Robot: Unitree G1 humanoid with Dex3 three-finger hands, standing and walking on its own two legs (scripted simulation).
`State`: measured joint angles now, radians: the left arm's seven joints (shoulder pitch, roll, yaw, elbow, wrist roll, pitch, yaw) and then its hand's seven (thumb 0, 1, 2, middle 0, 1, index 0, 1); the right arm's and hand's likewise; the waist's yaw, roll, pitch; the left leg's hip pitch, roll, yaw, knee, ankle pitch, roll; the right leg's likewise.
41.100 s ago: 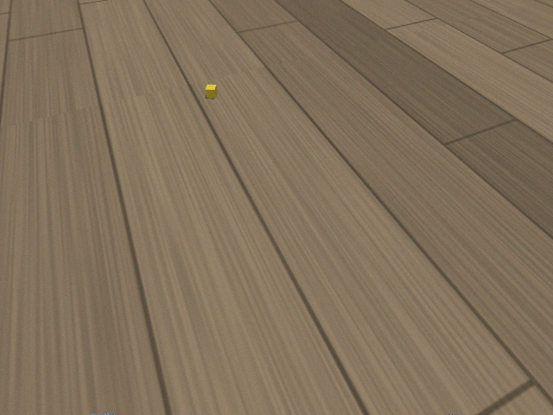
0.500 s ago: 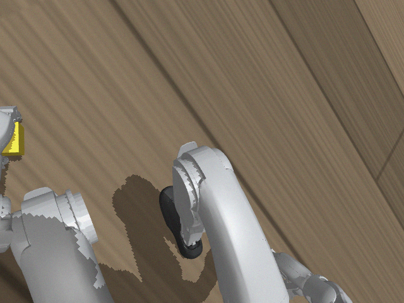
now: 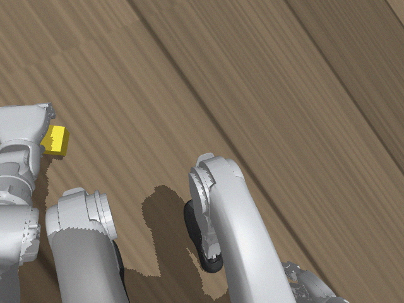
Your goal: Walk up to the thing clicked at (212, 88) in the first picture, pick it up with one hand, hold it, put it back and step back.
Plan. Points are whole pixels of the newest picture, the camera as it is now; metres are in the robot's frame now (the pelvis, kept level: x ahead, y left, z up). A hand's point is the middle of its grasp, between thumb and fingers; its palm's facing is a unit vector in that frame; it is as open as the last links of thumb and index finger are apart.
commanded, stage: settle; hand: left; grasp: from above
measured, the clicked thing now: (51, 140) +0.46 +0.23 -0.29
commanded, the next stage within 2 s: lift in 0.42 s
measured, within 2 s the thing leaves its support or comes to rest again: neither
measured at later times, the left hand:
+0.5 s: hand (10, 134) +0.43 +0.26 -0.13, palm faces -0.40 +0.02 -0.92, open 7.0 cm
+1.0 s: hand out of the picture +0.40 +0.27 -0.06, palm faces -0.44 -0.02 -0.90, open 6.5 cm
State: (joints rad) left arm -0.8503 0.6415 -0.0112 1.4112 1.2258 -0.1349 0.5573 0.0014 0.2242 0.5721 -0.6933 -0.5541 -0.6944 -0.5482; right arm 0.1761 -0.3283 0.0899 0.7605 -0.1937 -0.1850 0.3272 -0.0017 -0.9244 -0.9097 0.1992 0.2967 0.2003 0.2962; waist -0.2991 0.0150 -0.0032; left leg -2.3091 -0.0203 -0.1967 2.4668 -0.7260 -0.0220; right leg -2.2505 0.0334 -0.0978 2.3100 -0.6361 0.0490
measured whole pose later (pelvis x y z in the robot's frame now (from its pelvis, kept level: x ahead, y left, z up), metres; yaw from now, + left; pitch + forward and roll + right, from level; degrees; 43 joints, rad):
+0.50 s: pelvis +0.00 -0.01 +0.02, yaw +5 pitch +34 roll -7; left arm -0.90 0.58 -0.06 1.32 1.30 -0.20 0.41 0.00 0.39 0.55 -0.81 -0.51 -0.82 -0.50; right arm 0.16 -0.31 0.00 0.72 -0.13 -0.04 0.13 0.00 -0.92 -0.91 0.20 0.30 0.20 0.30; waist -0.22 0.02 -0.11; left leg -2.28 -0.04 -0.13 2.36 -0.68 -0.03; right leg -2.24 0.00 -0.04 2.26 -0.63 0.03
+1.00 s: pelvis -0.01 +0.00 +0.07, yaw +6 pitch +34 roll -6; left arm -0.74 0.54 -0.09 1.05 1.19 -0.21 0.23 0.00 0.42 0.61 -0.76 -0.69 -0.81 -0.64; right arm 0.20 -0.30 -0.04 0.68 -0.06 0.04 0.08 0.00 -0.91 -0.91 0.20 0.30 0.20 0.30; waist -0.15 0.06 -0.16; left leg -2.15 -0.03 -0.10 2.21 -0.66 -0.01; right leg -2.10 -0.01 -0.02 2.12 -0.63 0.04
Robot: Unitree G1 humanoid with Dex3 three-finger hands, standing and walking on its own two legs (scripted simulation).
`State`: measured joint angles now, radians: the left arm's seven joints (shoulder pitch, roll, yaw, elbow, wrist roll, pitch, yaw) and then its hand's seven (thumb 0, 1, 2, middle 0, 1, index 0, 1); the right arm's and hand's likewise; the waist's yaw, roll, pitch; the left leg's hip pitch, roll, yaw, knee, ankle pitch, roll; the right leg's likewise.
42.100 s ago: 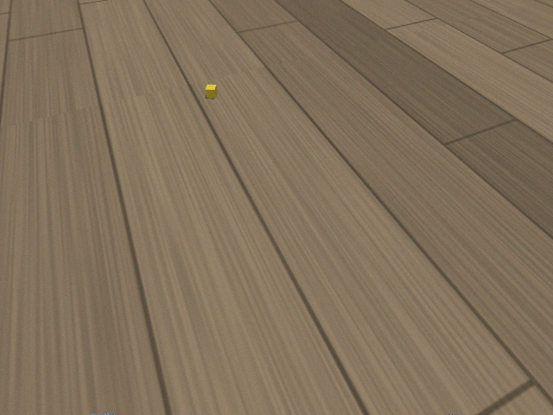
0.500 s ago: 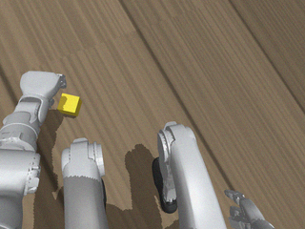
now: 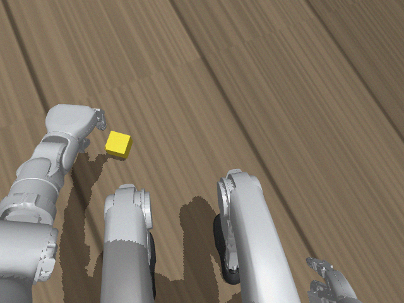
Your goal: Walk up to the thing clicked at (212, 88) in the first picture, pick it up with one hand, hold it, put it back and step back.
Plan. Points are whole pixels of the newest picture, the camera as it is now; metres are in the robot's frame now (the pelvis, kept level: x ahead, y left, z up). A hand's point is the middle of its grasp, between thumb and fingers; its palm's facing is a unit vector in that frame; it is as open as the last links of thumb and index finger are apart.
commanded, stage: go down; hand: left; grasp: from above
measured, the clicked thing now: (119, 145) +0.49 +0.18 -0.36
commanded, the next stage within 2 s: none
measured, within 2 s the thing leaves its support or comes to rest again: neither
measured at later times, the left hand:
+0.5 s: hand (37, 117) +0.43 +0.25 +0.00, palm faces -0.38 +0.08 -0.92, open 11.3 cm
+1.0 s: hand (5, 98) +0.43 +0.26 +0.07, palm faces -0.41 +0.06 -0.91, open 13.5 cm
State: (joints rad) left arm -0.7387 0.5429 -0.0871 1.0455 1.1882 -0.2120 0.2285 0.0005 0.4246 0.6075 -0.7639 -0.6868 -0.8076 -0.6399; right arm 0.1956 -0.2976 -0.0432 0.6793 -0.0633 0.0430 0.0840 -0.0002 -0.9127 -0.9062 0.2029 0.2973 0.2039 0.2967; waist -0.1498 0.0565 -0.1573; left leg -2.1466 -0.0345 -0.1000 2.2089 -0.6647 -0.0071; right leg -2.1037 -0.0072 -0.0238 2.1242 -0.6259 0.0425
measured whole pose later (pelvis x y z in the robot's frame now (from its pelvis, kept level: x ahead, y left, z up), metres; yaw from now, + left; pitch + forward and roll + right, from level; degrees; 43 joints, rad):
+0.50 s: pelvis +0.00 +0.00 +0.09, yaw +2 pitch +31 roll -4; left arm -0.69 0.55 -0.13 0.99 1.17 -0.17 0.20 0.00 -0.10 0.77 -0.40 -0.78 -0.41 -0.77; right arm 0.17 -0.27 -0.03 0.67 -0.01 0.04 0.02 0.00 -0.92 -0.90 0.20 0.30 0.20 0.30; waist -0.13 0.05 -0.21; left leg -1.83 -0.02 -0.07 1.92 -0.64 0.00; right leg -1.81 -0.01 -0.01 1.85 -0.60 0.04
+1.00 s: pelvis +0.02 +0.01 +0.15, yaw +2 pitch +30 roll -4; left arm -0.65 0.56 -0.09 0.99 1.17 -0.22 0.17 0.00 -0.40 0.92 -0.17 -0.92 -0.17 -0.92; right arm 0.21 -0.25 -0.04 0.71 0.00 0.05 0.00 0.00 -0.92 -0.91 0.20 0.30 0.20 0.30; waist -0.13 0.05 -0.21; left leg -1.63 0.00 -0.06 1.73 -0.62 0.01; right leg -1.61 0.00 -0.01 1.65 -0.57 0.04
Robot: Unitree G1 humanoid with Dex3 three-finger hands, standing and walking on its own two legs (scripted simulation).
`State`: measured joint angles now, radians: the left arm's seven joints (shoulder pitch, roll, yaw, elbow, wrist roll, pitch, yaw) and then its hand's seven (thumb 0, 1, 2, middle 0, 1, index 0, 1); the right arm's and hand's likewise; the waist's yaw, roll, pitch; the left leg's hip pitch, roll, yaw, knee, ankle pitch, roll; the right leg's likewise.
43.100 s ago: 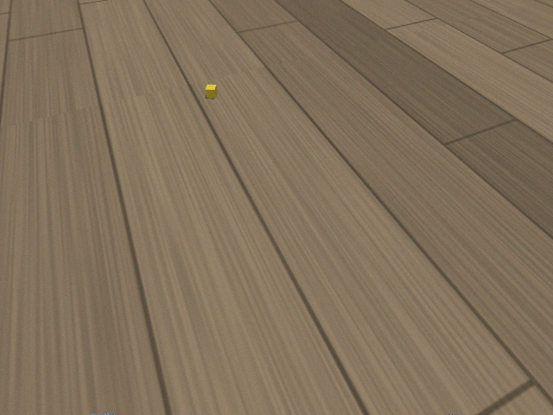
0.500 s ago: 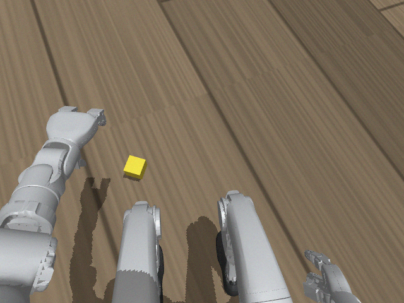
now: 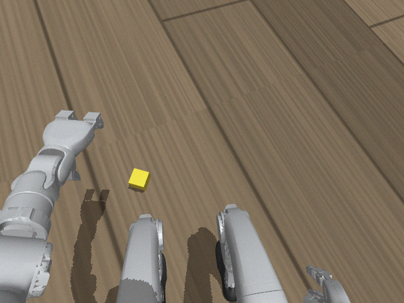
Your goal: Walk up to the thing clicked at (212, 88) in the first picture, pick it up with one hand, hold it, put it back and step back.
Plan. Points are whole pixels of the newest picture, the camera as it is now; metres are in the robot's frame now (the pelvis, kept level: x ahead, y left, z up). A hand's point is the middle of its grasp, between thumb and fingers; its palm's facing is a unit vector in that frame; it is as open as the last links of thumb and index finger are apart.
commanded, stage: go down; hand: left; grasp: from above
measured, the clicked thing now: (139, 179) +0.48 +0.16 -0.51
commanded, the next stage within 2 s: approach in 1.92 s
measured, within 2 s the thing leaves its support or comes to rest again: neither
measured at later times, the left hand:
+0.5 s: hand (72, 150) +0.42 +0.24 -0.07, palm faces -0.42 +0.06 -0.90, open 13.7 cm
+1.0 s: hand (70, 148) +0.42 +0.24 -0.05, palm faces -0.43 +0.06 -0.90, open 13.5 cm
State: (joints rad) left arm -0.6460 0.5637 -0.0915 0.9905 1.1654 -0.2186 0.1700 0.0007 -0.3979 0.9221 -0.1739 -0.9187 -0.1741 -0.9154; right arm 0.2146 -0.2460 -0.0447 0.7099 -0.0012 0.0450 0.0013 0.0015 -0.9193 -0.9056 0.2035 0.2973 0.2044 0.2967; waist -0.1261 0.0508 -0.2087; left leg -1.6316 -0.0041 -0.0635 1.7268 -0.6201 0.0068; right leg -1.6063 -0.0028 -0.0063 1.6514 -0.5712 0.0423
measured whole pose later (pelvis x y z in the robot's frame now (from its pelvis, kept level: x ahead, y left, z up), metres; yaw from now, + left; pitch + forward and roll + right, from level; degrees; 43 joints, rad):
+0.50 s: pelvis +0.01 +0.00 +0.03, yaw +0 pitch +29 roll -4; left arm -0.61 0.55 -0.08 1.00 1.18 -0.22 0.20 0.00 -0.43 0.94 -0.14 -0.96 -0.14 -0.95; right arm 0.22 -0.24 -0.06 0.71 -0.01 0.05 0.01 0.00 -0.92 -0.91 0.20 0.30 0.20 0.30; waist -0.12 0.04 -0.20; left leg -1.53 0.01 -0.06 1.63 -0.62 0.01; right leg -1.51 0.00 -0.01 1.55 -0.56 0.04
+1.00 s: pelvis +0.02 +0.00 +0.05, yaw +0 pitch +28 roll -4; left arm -0.60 0.53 -0.09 1.02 1.18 -0.19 0.22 0.00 -0.41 0.92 -0.19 -0.86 -0.18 -0.87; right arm 0.23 -0.23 -0.05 0.72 -0.01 0.05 0.00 0.00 -0.92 -0.91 0.20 0.30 0.20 0.30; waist -0.12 0.04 -0.20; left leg -1.45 0.01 -0.05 1.56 -0.61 0.01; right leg -1.43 0.00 0.00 1.48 -0.55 0.05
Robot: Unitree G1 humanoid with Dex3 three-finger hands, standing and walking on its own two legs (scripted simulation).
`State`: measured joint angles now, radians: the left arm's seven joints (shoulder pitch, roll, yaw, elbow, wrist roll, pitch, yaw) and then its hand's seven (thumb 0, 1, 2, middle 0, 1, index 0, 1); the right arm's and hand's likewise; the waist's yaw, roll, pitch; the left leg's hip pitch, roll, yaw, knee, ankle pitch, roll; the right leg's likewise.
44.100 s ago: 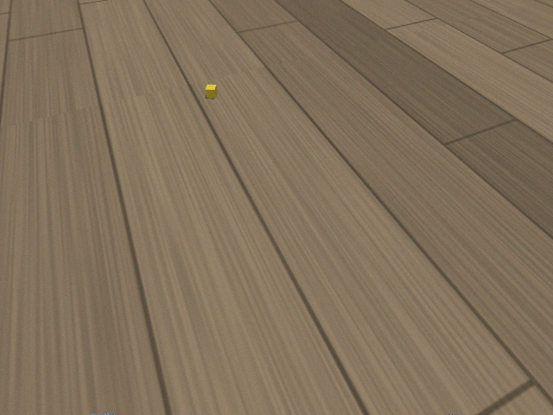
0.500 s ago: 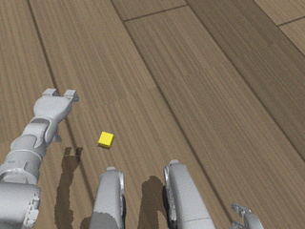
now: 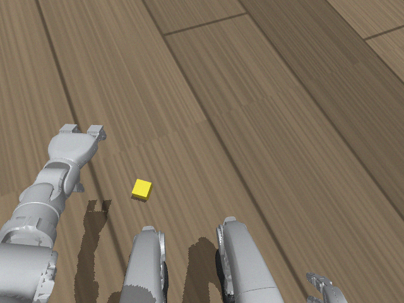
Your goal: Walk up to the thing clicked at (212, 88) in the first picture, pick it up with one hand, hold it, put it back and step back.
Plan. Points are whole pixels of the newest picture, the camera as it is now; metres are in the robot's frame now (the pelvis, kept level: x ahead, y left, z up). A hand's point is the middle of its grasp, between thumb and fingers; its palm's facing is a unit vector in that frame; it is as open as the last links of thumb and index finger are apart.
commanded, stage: go down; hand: left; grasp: from above
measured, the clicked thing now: (142, 189) +0.46 +0.16 -0.56
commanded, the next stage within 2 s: approach in 0.92 s
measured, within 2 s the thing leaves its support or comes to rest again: neither
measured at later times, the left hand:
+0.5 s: hand (82, 168) +0.40 +0.24 -0.10, palm faces -0.44 +0.05 -0.90, open 13.1 cm
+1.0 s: hand (82, 169) +0.39 +0.24 -0.10, palm faces -0.46 +0.05 -0.89, open 12.7 cm
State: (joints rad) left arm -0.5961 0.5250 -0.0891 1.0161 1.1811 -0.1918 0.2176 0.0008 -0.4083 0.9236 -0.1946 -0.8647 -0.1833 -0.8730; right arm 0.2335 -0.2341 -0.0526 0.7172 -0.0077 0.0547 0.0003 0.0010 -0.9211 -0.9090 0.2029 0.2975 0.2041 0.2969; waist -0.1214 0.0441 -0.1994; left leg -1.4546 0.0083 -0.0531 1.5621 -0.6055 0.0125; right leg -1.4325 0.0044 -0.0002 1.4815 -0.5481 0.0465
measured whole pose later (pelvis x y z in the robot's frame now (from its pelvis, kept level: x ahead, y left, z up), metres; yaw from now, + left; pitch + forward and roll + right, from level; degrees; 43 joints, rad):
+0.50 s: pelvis +0.00 -0.01 +0.00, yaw +0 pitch +29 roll -4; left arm -0.57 0.51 -0.09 1.02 1.18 -0.18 0.23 0.00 -0.33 0.86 -0.28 -0.75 -0.26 -0.77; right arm 0.23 -0.24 -0.06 0.71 -0.01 0.05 0.00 0.00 -0.92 -0.91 0.20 0.30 0.20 0.30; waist -0.12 0.04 -0.20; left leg -1.45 0.01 -0.06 1.55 -0.61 0.00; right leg -1.43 0.01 0.00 1.48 -0.55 0.04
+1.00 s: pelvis +0.01 +0.00 +0.00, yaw +0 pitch +28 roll -4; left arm -0.56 0.52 -0.10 1.00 1.18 -0.19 0.21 0.00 -0.26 0.80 -0.35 -0.68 -0.33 -0.70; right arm 0.24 -0.24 -0.06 0.70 -0.01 0.06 0.01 0.00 -0.92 -0.91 0.20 0.30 0.20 0.30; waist -0.12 0.04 -0.21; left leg -1.43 0.01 -0.06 1.55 -0.61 0.01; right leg -1.41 0.01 0.00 1.47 -0.55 0.04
